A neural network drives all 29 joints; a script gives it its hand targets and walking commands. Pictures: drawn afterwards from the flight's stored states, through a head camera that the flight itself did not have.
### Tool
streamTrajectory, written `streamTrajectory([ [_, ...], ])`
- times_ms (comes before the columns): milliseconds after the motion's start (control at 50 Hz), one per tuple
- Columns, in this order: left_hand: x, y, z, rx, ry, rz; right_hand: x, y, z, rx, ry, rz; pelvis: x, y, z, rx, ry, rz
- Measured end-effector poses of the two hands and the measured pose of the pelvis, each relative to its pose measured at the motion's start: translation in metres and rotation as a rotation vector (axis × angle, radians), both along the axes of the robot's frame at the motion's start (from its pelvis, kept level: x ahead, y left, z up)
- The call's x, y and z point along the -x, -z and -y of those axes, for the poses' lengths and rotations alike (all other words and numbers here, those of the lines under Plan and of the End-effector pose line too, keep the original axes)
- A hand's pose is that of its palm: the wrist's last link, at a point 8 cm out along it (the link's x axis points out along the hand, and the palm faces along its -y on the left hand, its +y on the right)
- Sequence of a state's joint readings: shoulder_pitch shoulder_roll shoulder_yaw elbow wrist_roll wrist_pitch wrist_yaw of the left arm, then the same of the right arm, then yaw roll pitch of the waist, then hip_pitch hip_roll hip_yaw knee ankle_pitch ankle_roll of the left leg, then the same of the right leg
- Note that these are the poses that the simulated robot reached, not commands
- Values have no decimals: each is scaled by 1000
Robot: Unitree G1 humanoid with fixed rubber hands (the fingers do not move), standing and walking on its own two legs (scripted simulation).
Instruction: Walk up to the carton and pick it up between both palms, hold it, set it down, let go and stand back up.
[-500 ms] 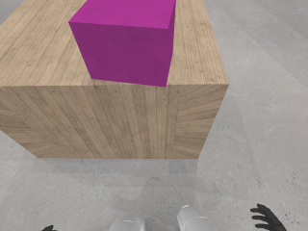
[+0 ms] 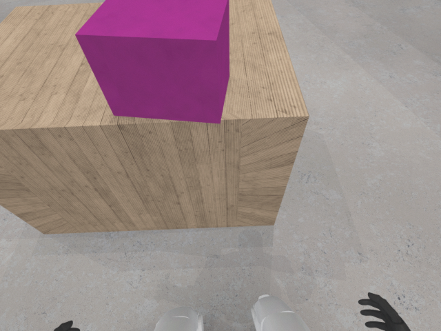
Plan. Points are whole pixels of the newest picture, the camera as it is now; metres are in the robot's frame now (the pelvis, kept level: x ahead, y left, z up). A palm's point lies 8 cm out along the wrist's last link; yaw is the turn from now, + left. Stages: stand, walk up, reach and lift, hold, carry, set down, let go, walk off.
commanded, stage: walk up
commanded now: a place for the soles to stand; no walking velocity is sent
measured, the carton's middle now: (167, 59) +0.69 +0.16 +0.09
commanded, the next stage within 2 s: none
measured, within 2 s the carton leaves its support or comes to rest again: neither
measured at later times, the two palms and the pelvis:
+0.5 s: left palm out of the picture +0.08 +0.32 -0.08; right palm out of the picture +0.10 -0.30 -0.10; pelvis +0.01 -0.01 +0.00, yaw -2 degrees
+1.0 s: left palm out of the picture +0.09 +0.32 -0.09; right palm out of the picture +0.09 -0.31 -0.09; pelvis +0.01 -0.01 +0.00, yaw -4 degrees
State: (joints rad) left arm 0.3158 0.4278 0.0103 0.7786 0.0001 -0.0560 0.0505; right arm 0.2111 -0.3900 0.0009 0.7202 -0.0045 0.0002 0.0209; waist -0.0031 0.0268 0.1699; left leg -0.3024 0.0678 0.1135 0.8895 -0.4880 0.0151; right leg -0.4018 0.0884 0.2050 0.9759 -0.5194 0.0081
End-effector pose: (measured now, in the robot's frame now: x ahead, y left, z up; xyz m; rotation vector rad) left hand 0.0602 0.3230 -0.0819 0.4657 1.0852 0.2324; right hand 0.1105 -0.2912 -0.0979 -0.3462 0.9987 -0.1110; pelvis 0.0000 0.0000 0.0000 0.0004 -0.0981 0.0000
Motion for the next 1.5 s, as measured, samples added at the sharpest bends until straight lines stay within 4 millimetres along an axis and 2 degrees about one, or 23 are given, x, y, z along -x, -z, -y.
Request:
streamTrajectory([
  [100, -12, 2, 11, -8, 38, -12, 6, 0, 21, 8, 25, -11, -3, 2, 16, -16, 24, -8],
  [160, -13, -1, 21, -2, 37, -5, 7, 2, 25, 4, 35, -29, -4, 0, 20, -18, 26, -10],
  [240, -12, -5, 21, -7, 28, -7, 8, 6, 21, -9, 36, -39, -4, -2, 18, -14, 26, -16],
  [320, -10, -5, 12, -10, 24, -3, 8, 10, 9, -16, 34, -36, -3, 0, 8, 0, 27, -14],
  [400, -10, -4, 3, -5, 23, 1, 7, 5, 1, -13, 26, -25, -2, -1, 0, 7, 24, -10],
  [480, -16, -1, 2, -6, 41, -4, 6, -2, 8, 4, 27, -10, -5, -1, 4, 7, 32, -13],
  [600, -27, 2, 18, 2, 64, -3, 11, -1, 25, 15, 56, -34, -8, 0, 16, -9, 50, -19],
  [680, -25, 0, 19, 6, 57, -1, 12, 3, 19, 5, 60, -44, -8, -1, 12, -3, 51, -22],
  [820, -23, 1, 0, 3, 51, 10, 11, 2, 0, 1, 50, -26, -6, 0, -5, 16, 48, -13],
  [900, -27, 2, -3, -1, 65, 9, 11, -5, 4, 16, 50, -8, -6, -1, -3, 19, 54, -11],
  [1000, -34, 4, 7, -7, 92, 7, 18, -3, 19, 19, 70, -20, -7, 2, 8, 4, 72, -12],
  [1080, -31, 2, 12, 3, 82, 12, 21, 0, 16, 14, 79, -29, -5, 0, 6, 8, 74, -10],
  [1180, -23, 2, -5, 0, 68, 21, 24, 8, -5, -1, 73, -23, 1, 4, -13, 35, 73, -4],
  [1280, -15, 13, -39, 2, 57, 19, 32, 12, -39, 3, 57, -13, 8, 12, -45, 54, 66, 13],
  [1360, -10, 17, -55, 19, 54, -18, 46, -6, -47, 36, 73, -21, 11, 4, -59, 52, 76, 23],
  [1500, -4, 18, -69, 59, 96, -113, 64, -48, -43, 122, 104, -46, 17, -17, -66, 50, 98, -14],
])
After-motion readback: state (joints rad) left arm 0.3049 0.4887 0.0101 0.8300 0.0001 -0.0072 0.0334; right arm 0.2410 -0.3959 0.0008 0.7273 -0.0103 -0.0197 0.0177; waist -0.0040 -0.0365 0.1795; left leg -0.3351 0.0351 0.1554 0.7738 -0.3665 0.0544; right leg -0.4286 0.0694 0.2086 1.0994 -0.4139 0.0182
